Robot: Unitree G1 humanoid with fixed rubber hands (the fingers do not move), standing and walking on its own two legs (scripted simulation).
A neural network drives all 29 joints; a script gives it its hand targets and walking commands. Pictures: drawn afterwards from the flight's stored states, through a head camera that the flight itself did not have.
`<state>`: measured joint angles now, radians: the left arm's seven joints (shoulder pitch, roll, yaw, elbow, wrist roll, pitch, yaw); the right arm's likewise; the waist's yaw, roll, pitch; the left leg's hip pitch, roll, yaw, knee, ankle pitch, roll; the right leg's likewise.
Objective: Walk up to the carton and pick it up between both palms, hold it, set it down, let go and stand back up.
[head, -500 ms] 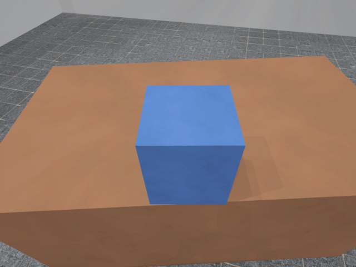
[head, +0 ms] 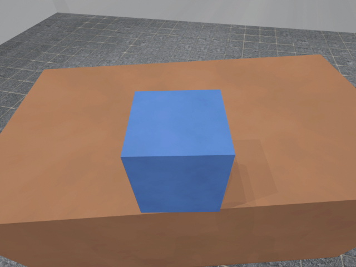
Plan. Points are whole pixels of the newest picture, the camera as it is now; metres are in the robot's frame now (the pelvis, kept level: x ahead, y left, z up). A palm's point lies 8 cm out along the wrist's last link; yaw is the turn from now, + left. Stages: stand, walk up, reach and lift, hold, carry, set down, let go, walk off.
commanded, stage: stand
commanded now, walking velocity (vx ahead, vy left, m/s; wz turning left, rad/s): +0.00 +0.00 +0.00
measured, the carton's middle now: (178, 154) +0.39 +0.04 +0.03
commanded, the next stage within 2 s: none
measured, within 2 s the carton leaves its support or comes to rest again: neither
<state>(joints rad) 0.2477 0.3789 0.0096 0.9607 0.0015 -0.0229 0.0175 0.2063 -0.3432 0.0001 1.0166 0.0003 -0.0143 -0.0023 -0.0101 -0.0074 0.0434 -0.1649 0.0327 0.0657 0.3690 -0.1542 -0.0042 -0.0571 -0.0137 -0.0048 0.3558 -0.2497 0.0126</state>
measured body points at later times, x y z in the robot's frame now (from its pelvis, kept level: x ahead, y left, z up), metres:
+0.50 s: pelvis +0.00 +0.00 +0.00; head +0.00 +0.00 +0.45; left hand +0.07 +0.29 -0.13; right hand +0.07 -0.31 -0.12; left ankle +0.03 +0.12 -0.75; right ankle -0.03 -0.13 -0.75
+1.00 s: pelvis +0.00 +0.00 +0.00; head +0.01 +0.00 +0.45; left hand +0.06 +0.31 -0.12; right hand +0.06 -0.30 -0.13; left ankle +0.03 +0.12 -0.75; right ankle -0.03 -0.13 -0.75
